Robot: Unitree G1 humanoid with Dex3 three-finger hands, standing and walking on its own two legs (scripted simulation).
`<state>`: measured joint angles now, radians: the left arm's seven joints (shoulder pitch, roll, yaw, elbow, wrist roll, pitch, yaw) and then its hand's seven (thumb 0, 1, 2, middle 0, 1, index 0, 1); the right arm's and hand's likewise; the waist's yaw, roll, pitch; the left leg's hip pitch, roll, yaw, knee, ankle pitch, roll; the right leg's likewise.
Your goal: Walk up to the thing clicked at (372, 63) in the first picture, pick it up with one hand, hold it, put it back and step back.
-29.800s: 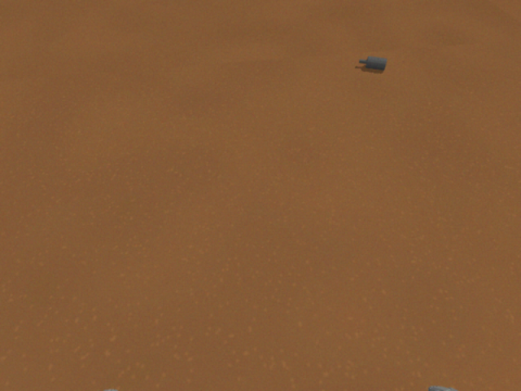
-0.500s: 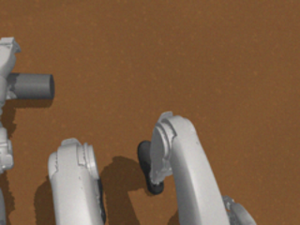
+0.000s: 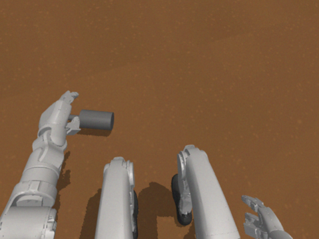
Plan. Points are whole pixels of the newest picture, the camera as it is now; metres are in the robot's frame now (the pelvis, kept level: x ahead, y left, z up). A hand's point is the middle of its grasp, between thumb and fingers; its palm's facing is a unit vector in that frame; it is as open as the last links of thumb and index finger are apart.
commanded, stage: home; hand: left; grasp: from above
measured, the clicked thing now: (90, 119) +0.52 +0.25 -0.43
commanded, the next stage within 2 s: none
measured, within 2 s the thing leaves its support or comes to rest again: neither
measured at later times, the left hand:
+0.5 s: hand (52, 167) +0.28 +0.18 +0.08, palm faces +0.03 -0.96 -0.27, open 7.4 cm
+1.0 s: hand out of the picture +0.23 +0.19 +0.20, palm faces +0.11 -0.97 -0.20, open 7.4 cm
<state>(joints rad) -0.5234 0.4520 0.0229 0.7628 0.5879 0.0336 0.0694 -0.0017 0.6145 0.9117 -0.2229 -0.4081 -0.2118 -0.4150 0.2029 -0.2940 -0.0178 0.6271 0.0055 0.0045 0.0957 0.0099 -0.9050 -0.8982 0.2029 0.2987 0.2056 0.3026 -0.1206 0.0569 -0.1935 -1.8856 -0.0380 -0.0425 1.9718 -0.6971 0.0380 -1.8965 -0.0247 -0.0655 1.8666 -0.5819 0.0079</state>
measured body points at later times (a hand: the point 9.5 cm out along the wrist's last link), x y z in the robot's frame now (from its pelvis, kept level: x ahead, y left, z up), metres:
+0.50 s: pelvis +0.03 -0.01 +0.17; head +0.13 +0.02 +0.61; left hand +0.27 +0.23 +0.10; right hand +0.22 -0.23 +0.09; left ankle +0.06 +0.10 -0.44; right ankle +0.10 -0.13 -0.44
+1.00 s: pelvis +0.09 +0.00 +0.25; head +0.11 +0.01 +0.70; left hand +0.23 +0.24 +0.21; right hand +0.27 -0.23 +0.19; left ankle +0.06 +0.10 -0.44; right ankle +0.10 -0.13 -0.44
